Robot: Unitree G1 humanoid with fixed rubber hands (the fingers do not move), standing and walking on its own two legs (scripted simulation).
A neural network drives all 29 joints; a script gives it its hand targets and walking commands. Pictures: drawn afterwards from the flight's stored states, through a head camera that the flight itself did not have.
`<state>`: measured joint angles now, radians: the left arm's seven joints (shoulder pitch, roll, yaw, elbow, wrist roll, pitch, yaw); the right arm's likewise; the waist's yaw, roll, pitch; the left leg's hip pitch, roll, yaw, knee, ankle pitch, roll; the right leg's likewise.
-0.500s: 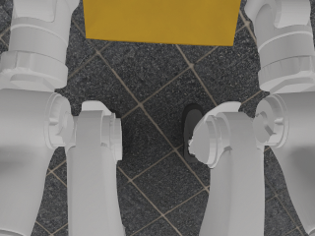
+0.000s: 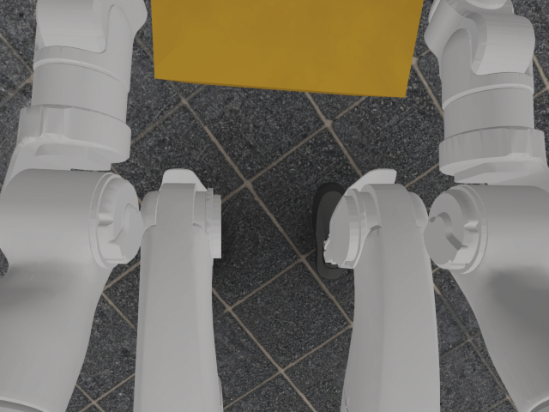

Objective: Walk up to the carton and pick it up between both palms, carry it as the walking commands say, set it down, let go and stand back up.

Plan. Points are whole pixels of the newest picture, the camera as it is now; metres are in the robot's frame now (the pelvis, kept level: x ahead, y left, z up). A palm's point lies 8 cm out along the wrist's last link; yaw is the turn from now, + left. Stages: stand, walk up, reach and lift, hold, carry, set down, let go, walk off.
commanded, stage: reach and lift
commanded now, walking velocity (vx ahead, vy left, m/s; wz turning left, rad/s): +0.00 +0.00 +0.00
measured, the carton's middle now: out of the picture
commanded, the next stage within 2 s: none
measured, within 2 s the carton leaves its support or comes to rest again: neither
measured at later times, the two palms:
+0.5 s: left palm out of the picture +0.54 +0.17 -0.02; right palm out of the picture +0.53 -0.16 -0.03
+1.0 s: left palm out of the picture +0.53 +0.17 +0.06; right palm out of the picture +0.52 -0.16 +0.04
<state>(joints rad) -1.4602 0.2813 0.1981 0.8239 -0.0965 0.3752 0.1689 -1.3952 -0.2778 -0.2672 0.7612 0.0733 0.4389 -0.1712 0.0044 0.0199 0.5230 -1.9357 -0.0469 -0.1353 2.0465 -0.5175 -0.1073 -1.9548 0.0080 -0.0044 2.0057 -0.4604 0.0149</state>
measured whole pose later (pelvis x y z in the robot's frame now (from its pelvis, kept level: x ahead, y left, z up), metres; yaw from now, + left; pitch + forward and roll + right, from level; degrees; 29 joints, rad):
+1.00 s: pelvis -0.02 +0.00 +0.10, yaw +2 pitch +15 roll -1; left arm -1.36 0.23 0.22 0.74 -0.05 0.46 0.16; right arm -1.27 -0.21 -0.33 0.65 0.00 0.52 -0.15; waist 0.00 0.02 0.52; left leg -1.53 -0.05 -0.13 1.70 -0.44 -0.10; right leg -1.54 0.01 0.00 1.68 -0.41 0.01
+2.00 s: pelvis +0.00 +0.00 +0.23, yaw +3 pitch +9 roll -1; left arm -1.09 0.12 0.23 0.70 0.01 0.46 0.17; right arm -0.98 -0.10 -0.35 0.58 -0.09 0.51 -0.13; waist 0.00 0.03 0.42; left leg -1.04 -0.04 -0.13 1.21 -0.33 -0.07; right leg -1.03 0.01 0.00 1.18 -0.31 0.02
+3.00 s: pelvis +0.12 +0.01 +0.35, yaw +4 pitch +4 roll -1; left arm -0.44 -0.13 0.34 0.53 0.21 0.55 0.07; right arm -0.36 0.16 -0.40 0.41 -0.30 0.63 -0.07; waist 0.00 0.02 -0.11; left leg -0.37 0.00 -0.13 0.49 -0.20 -0.04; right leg -0.35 0.01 0.01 0.45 -0.18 0.01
